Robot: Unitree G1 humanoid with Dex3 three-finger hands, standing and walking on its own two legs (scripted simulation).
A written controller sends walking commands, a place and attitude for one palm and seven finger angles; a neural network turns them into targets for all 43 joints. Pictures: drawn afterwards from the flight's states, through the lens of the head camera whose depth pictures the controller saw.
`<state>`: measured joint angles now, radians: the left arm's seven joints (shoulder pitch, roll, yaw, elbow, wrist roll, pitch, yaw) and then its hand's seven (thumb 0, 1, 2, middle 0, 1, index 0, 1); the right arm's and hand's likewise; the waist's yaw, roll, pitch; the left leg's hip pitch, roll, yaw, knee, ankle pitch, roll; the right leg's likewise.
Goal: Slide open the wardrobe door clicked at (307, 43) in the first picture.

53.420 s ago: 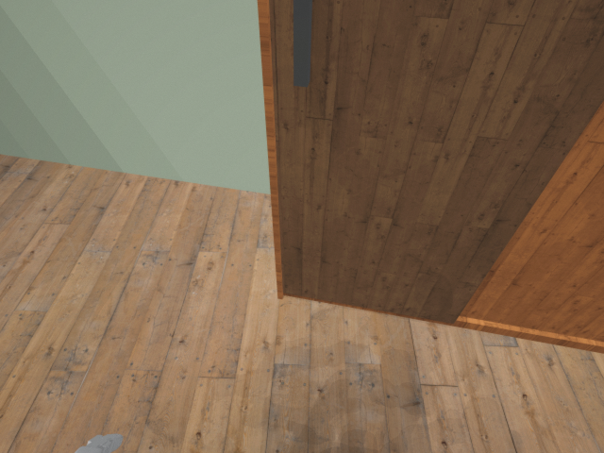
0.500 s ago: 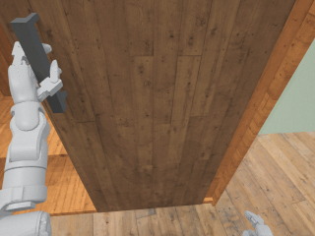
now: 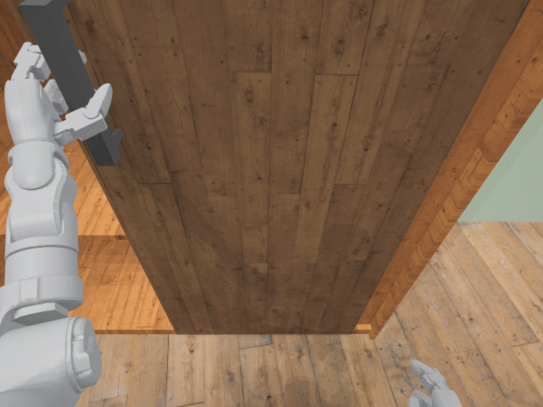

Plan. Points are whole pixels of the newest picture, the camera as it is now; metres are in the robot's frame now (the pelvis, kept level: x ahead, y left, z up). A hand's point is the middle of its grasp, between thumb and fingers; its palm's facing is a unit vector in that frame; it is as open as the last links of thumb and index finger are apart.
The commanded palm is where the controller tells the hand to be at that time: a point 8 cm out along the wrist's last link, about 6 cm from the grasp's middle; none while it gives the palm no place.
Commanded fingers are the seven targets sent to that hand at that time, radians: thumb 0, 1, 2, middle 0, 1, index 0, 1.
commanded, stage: loosen the grip on the handle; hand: left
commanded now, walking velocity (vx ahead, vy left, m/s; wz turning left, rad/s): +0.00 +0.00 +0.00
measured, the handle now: (87, 86) +0.44 +0.29 +0.25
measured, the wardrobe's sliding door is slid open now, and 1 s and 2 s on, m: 0.53 0.53 0.53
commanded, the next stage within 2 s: slip the hand off the handle in 0.42 s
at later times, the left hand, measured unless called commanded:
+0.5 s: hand (93, 105) +0.40 +0.28 +0.25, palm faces +0.44 -0.89 -0.11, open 14.5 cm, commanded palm +0.36 +0.32 +0.24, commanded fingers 0.00 -0.55 0.20 -0.25 -1.15 -0.25 -1.15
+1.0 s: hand (39, 108) +0.40 +0.35 +0.24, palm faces +0.49 -0.86 -0.13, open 14.7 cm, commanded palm +0.36 +0.39 +0.24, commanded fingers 0.00 -0.55 0.20 -0.25 -1.15 -0.25 -1.15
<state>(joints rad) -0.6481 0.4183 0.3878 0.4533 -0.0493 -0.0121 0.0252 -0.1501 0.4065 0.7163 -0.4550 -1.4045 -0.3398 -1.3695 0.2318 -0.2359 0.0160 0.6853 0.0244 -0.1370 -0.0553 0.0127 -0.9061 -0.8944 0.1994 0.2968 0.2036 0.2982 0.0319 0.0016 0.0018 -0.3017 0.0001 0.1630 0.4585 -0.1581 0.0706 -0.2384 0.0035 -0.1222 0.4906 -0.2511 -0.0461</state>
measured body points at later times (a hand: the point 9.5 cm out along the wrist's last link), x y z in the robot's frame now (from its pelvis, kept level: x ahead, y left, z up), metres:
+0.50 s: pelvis +0.02 -0.03 -0.01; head +0.04 -0.04 +0.44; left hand +0.37 +0.32 +0.25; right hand +0.11 -0.31 -0.12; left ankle +0.06 +0.07 -0.74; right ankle +0.01 -0.09 -0.74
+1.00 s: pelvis +0.02 -0.02 -0.01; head +0.05 -0.02 +0.44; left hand +0.37 +0.39 +0.25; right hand +0.14 -0.29 -0.11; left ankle +0.06 +0.07 -0.74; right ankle +0.01 -0.09 -0.74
